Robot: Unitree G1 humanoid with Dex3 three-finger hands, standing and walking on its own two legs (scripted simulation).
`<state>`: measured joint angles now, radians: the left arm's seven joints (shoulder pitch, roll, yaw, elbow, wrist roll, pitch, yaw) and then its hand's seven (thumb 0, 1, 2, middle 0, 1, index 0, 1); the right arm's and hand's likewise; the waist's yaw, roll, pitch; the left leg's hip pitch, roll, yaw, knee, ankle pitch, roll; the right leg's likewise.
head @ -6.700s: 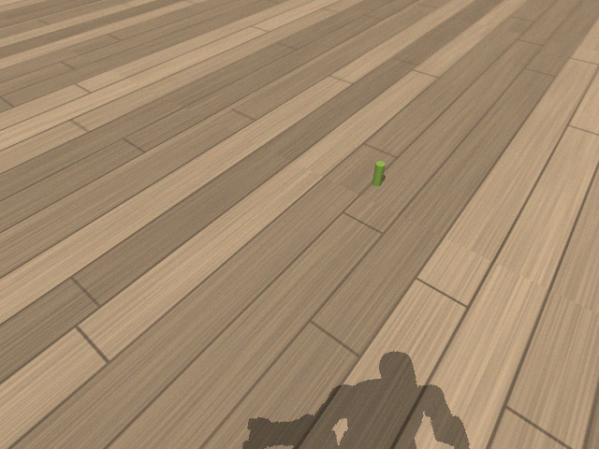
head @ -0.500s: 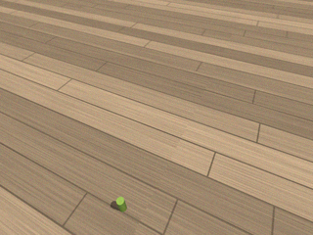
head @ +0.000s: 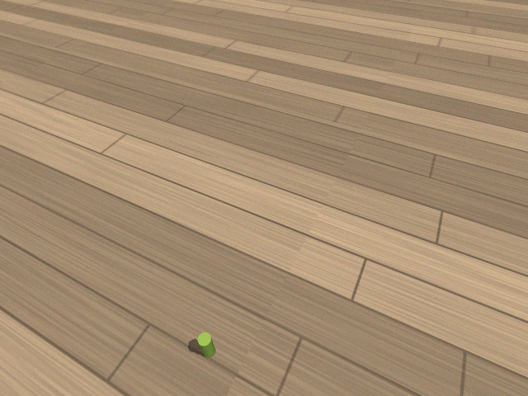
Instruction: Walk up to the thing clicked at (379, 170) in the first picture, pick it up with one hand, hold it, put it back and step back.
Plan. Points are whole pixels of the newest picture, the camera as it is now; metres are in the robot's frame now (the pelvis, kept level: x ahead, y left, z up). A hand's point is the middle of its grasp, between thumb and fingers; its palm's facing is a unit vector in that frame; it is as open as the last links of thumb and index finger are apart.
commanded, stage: walk up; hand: left
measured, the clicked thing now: (207, 345) +0.44 +0.22 -0.72
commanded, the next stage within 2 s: stand in 0.12 s
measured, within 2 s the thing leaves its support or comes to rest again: neither
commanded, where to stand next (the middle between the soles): +0.04 -0.01 m, yaw -2 degrees
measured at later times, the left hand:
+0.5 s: hand out of the picture +0.07 +0.24 -0.15, palm faces -0.02 -0.94 -0.33, open 7.4 cm
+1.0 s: hand out of the picture +0.06 +0.24 -0.15, palm faces -0.03 -0.94 -0.34, open 7.4 cm
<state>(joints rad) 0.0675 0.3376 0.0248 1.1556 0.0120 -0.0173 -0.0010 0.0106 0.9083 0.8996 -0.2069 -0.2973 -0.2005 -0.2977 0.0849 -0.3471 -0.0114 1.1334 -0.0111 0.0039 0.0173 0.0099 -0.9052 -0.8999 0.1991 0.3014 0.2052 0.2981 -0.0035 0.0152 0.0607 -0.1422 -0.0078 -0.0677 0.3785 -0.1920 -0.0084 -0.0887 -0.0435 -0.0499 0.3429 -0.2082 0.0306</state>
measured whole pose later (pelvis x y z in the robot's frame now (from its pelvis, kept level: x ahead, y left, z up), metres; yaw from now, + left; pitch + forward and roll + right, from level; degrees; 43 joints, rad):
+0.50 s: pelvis -0.01 -0.01 +0.00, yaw +0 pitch -3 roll +0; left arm 0.09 0.34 0.01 1.14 0.01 0.00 -0.01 0.01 0.91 0.90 -0.21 -0.30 -0.20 -0.30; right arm 0.07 -0.35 0.00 1.13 -0.01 -0.01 0.01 0.01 -0.90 -0.90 0.20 0.30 0.21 0.30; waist 0.00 0.01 0.07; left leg -0.13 0.00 -0.06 0.33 -0.16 -0.02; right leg -0.10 -0.04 -0.04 0.33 -0.19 0.02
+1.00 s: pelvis -0.01 -0.01 +0.00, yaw -1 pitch -3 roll +0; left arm 0.11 0.35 0.01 1.13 0.01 -0.01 -0.01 0.01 0.91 0.90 -0.21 -0.30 -0.20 -0.30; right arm 0.11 -0.36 0.00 1.14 -0.01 0.00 0.01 0.01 -0.91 -0.90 0.20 0.30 0.21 0.30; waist 0.00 0.01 0.06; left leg -0.14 0.01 -0.06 0.34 -0.16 -0.03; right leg -0.11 -0.02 -0.04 0.34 -0.19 0.01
